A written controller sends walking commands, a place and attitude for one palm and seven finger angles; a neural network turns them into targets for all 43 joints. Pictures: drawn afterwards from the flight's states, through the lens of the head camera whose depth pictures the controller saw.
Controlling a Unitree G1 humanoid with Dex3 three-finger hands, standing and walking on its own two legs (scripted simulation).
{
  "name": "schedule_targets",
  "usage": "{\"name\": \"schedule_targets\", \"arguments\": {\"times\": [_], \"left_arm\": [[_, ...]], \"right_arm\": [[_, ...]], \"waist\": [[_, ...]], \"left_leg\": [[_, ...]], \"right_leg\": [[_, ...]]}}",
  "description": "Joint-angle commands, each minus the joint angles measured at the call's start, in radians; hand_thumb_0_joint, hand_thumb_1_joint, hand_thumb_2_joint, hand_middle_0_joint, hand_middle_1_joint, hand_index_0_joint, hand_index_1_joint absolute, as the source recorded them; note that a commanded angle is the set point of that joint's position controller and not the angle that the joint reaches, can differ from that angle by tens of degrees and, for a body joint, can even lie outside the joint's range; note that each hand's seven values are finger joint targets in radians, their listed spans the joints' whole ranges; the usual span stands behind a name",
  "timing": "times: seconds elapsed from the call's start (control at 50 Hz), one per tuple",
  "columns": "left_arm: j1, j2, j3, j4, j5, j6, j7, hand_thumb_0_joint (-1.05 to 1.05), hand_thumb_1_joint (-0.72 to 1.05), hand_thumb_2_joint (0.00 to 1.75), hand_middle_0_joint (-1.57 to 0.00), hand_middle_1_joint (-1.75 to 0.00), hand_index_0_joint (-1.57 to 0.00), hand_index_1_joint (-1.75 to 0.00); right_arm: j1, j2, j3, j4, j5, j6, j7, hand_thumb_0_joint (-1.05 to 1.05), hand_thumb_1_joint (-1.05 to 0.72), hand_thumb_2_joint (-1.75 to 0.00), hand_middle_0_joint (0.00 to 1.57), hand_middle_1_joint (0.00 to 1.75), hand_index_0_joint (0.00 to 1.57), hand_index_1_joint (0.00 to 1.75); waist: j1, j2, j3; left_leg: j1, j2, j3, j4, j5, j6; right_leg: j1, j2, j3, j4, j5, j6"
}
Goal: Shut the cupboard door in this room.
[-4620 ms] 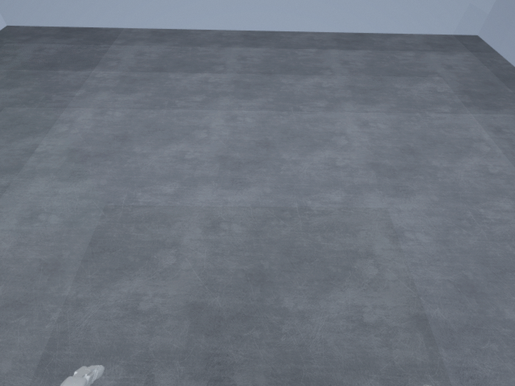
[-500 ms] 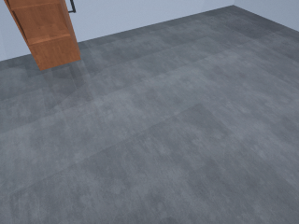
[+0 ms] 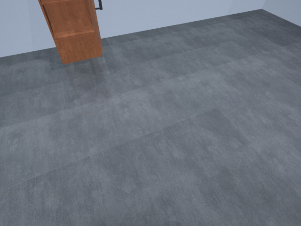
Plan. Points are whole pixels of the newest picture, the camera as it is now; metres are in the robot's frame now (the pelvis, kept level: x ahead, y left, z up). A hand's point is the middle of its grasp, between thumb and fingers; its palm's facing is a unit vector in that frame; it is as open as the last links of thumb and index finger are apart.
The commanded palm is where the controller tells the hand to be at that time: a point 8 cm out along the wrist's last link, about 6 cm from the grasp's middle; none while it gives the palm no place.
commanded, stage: stand and wait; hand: left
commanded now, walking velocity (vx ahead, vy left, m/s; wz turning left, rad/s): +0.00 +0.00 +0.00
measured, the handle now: out of the picture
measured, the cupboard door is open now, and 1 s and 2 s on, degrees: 85 85 85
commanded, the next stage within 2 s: turn or walk to find it in 0.40 s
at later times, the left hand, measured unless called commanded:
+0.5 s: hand out of the picture -0.03 +0.13 -0.18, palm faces +0.08 -0.98 -0.17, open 7.4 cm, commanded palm none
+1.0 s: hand out of the picture +0.01 +0.23 -0.17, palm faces +0.27 -0.94 -0.21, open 7.4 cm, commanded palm none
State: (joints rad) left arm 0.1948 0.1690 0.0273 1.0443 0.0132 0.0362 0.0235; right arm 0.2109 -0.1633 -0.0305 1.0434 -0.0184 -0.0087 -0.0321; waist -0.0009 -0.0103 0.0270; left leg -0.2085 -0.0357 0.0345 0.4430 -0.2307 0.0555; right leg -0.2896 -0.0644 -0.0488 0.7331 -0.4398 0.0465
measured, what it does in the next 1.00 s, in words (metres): steps on the spot: right foot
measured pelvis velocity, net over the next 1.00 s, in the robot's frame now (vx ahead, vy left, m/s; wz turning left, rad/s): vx -0.01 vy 0.02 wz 0.25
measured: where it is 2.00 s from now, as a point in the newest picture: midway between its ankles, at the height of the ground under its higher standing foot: outside the picture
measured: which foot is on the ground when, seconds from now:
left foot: down 0.00-1.00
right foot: up 0.00-0.06, down 0.08-0.78, up 0.80-1.00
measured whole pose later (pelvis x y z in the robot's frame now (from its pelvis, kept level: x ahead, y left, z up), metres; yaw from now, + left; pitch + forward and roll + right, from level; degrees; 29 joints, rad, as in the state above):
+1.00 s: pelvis -0.01 +0.02 +0.00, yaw +14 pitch +1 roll -2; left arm 0.18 0.22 0.07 1.00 0.03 0.03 0.01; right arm 0.32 -0.15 -0.04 1.04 -0.02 -0.01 -0.02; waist -0.02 -0.01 0.02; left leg -0.23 -0.05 0.02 0.40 -0.19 0.08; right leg -0.48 -0.07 -0.02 1.08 -0.33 0.06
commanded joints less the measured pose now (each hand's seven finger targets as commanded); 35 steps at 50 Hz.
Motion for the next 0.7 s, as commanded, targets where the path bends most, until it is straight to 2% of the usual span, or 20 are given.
{"name": "schedule_targets", "arguments": {"times": [0.0, 0.02, 0.04, 0.06, 0.08, 0.1, 0.12, 0.14, 0.18, 0.22, 0.26, 0.34, 0.42, 0.46, 0.5, 0.54, 0.58, 0.62, 0.64, 0.68], "left_arm": [[0.076, 0.063, 0.015, -0.029, -0.002, -0.022, 0.013, 0.0, 0.9, 0.9, -0.2, -0.3, -0.2, -0.3], [0.103, 0.062, 0.013, -0.019, -0.001, -0.027, 0.014, 0.0, 0.9, 0.9, -0.2, -0.3, -0.2, -0.3], [0.116, 0.077, 0.012, -0.01, 0.001, -0.035, 0.017, 0.0, 0.9, 0.9, -0.2, -0.3, -0.2, -0.3], [0.115, 0.109, 0.016, -0.006, 0.004, -0.043, 0.021, 0.0, 0.9, 0.9, -0.2, -0.3, -0.2, -0.3], [0.107, 0.134, 0.016, -0.006, 0.006, -0.049, 0.022, 0.0, 0.9, 0.9, -0.2, -0.3, -0.2, -0.3], [0.089, 0.154, 0.013, -0.011, 0.003, -0.049, 0.02, 0.0, 0.9, 0.9, -0.2, -0.3, -0.2, -0.3], [0.07, 0.152, 0.015, -0.01, 0.002, -0.054, 0.018, 0.0, 0.9, 0.9, -0.2, -0.3, -0.2, -0.3], [0.06, 0.134, 0.01, -0.009, 0.001, -0.054, 0.017, 0.0, 0.9, 0.9, -0.2, -0.3, -0.2, -0.3], [0.055, 0.11, 0.002, -0.005, -0.001, -0.051, 0.016, 0.0, 0.9, 0.9, -0.2, -0.3, -0.2, -0.3], [0.071, 0.099, -0.003, 0.004, -0.006, -0.049, 0.016, 0.0, 0.9, 0.9, -0.2, -0.3, -0.2, -0.3], [0.094, 0.09, -0.007, 0.02, -0.006, -0.046, 0.017, 0.0, 0.9, 0.9, -0.2, -0.3, -0.2, -0.3], [0.132, 0.082, -0.012, 0.045, -0.008, -0.05, 0.017, 0.0, 0.9, 0.9, -0.2, -0.3, -0.2, -0.3], [0.138, 0.088, -0.007, 0.051, -0.009, -0.046, 0.018, 0.0, 0.9, 0.9, -0.2, -0.3, -0.2, -0.3], [0.143, 0.095, 0.002, 0.047, -0.008, -0.04, 0.02, 0.0, 0.9, 0.9, -0.2, -0.3, -0.2, -0.3], [0.137, 0.107, 0.013, 0.035, -0.007, -0.035, 0.021, 0.0, 0.9, 0.9, -0.2, -0.3, -0.2, -0.3], [0.128, 0.124, 0.025, 0.019, -0.003, -0.03, 0.021, 0.0, 0.9, 0.9, -0.2, -0.3, -0.2, -0.3], [0.11, 0.138, 0.036, -0.002, 0.002, -0.028, 0.022, 0.0, 0.9, 0.9, -0.2, -0.3, -0.2, -0.3], [0.087, 0.148, 0.046, -0.024, 0.01, -0.029, 0.02, 0.0, 0.9, 0.9, -0.2, -0.3, -0.2, -0.3], [0.081, 0.148, 0.052, -0.032, 0.015, -0.029, 0.022, 0.0, 0.9, 0.9, -0.2, -0.3, -0.2, -0.3], [0.055, 0.158, 0.059, -0.044, 0.019, -0.029, 0.022, 0.0, 0.9, 0.9, -0.2, -0.3, -0.2, -0.3]], "right_arm": [[0.059, -0.167, -0.037, -0.021, 0.001, 0.003, -0.005, 0.0, -0.9, -0.9, 0.2, 0.3, 0.2, 0.3], [0.047, -0.162, -0.036, -0.02, 0.004, 0.003, -0.003, 0.0, -0.9, -0.9, 0.2, 0.3, 0.2, 0.3], [0.05, -0.14, -0.033, -0.018, 0.009, 0.001, 0.0, 0.0, -0.9, -0.9, 0.2, 0.3, 0.2, 0.3], [0.051, -0.11, -0.029, -0.019, 0.015, -0.001, 0.004, 0.0, -0.9, -0.9, 0.2, 0.3, 0.2, 0.3], [0.044, -0.079, -0.018, -0.027, 0.017, -0.001, 0.007, 0.0, -0.9, -0.9, 0.2, 0.3, 0.2, 0.3], [0.044, -0.066, -0.013, -0.026, 0.015, 0.003, 0.011, 0.0, -0.9, -0.9, 0.2, 0.3, 0.2, 0.3], [0.046, -0.064, -0.013, -0.015, 0.005, 0.015, 0.008, 0.0, -0.9, -0.9, 0.2, 0.3, 0.2, 0.3], [0.043, -0.077, -0.014, -0.007, 0.002, 0.019, 0.007, 0.0, -0.9, -0.9, 0.2, 0.3, 0.2, 0.3], [0.073, -0.07, -0.01, 0.017, 0.002, 0.016, 0.008, 0.0, -0.9, -0.9, 0.2, 0.3, 0.2, 0.3], [0.091, -0.078, -0.004, 0.04, 0.005, 0.008, 0.007, 0.0, -0.9, -0.9, 0.2, 0.3, 0.2, 0.3], [0.083, -0.083, 0.0, 0.054, 0.009, 0.003, 0.005, 0.0, -0.9, -0.9, 0.2, 0.3, 0.2, 0.3], [0.089, -0.076, 0.007, 0.07, 0.01, -0.001, -0.001, 0.0, -0.9, -0.9, 0.2, 0.3, 0.2, 0.3], [0.097, -0.074, 0.008, 0.076, 0.01, 0.005, -0.002, 0.0, -0.9, -0.9, 0.2, 0.3, 0.2, 0.3], [0.088, -0.081, 0.004, 0.066, 0.01, 0.012, 0.0, 0.0, -0.9, -0.9, 0.2, 0.3, 0.2, 0.3], [0.093, -0.078, -0.001, 0.054, 0.008, 0.018, 0.002, 0.0, -0.9, -0.9, 0.2, 0.3, 0.2, 0.3], [0.087, -0.078, -0.009, 0.04, 0.005, 0.028, 0.005, 0.0, -0.9, -0.9, 0.2, 0.3, 0.2, 0.3], [0.082, -0.074, -0.019, 0.021, 0.001, 0.036, 0.008, 0.0, -0.9, -0.9, 0.2, 0.3, 0.2, 0.3], [0.07, -0.079, -0.03, 0.001, 0.0, 0.042, 0.013, 0.0, -0.9, -0.9, 0.2, 0.3, 0.2, 0.3], [0.053, -0.079, -0.035, -0.008, 0.001, 0.044, 0.015, 0.0, -0.9, -0.9, 0.2, 0.3, 0.2, 0.3], [0.064, -0.062, -0.035, -0.02, 0.006, 0.041, 0.021, 0.0, -0.9, -0.9, 0.2, 0.3, 0.2, 0.3]], "waist": [[0.004, 0.113, -0.048], [0.019, 0.109, -0.06], [0.021, 0.069, -0.074], [0.014, -0.007, -0.075], [0.004, -0.092, -0.059], [-0.003, -0.114, -0.028], [-0.002, -0.226, -0.013], [-0.004, -0.232, 0.022], [-0.015, -0.145, 0.029], [-0.01, -0.06, 0.013], [0.001, -0.01, 0.028], [0.006, -0.001, 0.03], [0.004, 0.009, 0.055], [0.008, 0.013, 0.066], [0.008, -0.017, 0.06], [0.009, -0.064, 0.065], [0.007, -0.102, 0.059], [0.009, -0.139, 0.062], [0.013, -0.143, 0.074], [-0.003, -0.119, 0.071]], "left_leg": [[0.064, 0.242, -0.251, -0.081, 0.468, 0.09], [0.053, 0.218, -0.229, -0.056, 0.418, 0.065], [0.019, 0.186, -0.206, -0.023, 0.354, 0.03], [-0.051, 0.142, -0.155, 0.021, 0.254, -0.009], [-0.086, 0.087, -0.097, 0.038, 0.13, -0.04], [-0.073, 0.057, -0.077, 0.029, 0.037, -0.055], [-0.063, 0.054, -0.06, 0.047, -0.015, -0.063], [-0.036, 0.064, -0.057, 0.052, -0.024, -0.062], [0.021, 0.083, -0.067, 0.002, 0.086, -0.056], [0.056, 0.115, -0.087, -0.035, 0.191, -0.047], [0.04, 0.129, -0.104, -0.046, 0.218, -0.038], [0.043, 0.13, -0.097, -0.062, 0.211, -0.038], [0.005, 0.122, -0.097, -0.055, 0.166, -0.043], [-0.022, 0.117, -0.098, -0.031, 0.153, -0.044], [-0.07, 0.104, -0.09, 0.004, 0.124, -0.046], [-0.104, 0.084, -0.059, 0.088, 0.061, -0.053], [-0.115, 0.076, -0.033, 0.204, -0.033, -0.06], [-0.167, 0.082, -0.022, 0.332, -0.161, -0.067], [-0.17, 0.099, -0.008, 0.373, -0.199, -0.07], [-0.154, 0.112, 0.006, 0.302, -0.201, -0.075]], "right_leg": [[0.046, 0.009, -0.006, -0.178, 0.11, 0.004], [0.095, 0.004, -0.008, -0.274, 0.188, 0.003], [0.162, -0.02, 0.016, -0.355, 0.282, -0.005], [0.221, -0.092, 0.097, -0.37, 0.365, -0.031], [0.212, -0.178, 0.169, -0.38, 0.435, -0.072], [0.155, -0.224, 0.186, -0.391, 0.43, -0.11], [0.117, -0.22, 0.198, -0.414, 0.417, -0.137], [0.069, -0.208, 0.189, -0.426, 0.401, -0.144], [0.037, -0.155, 0.135, -0.397, 0.369, -0.116], [0.051, -0.096, 0.084, -0.373, 0.332, -0.078], [0.078, -0.071, 0.072, -0.375, 0.315, -0.061], [0.105, -0.071, 0.079, -0.395, 0.337, -0.065], [0.107, -0.074, 0.073, -0.405, 0.267, -0.067], [0.099, -0.084, 0.067, -0.397, 0.233, -0.069], [0.108, -0.108, 0.071, -0.397, 0.192, -0.078], [0.082, -0.165, 0.105, -0.431, 0.123, -0.109], [0.048, -0.233, 0.136, -0.455, 0.119, -0.155], [0.046, -0.28, 0.138, -0.449, 0.205, -0.197], [0.022, -0.301, 0.127, -0.447, 0.241, -0.209], [0.032, -0.299, 0.063, -0.373, 0.356, -0.198]]}}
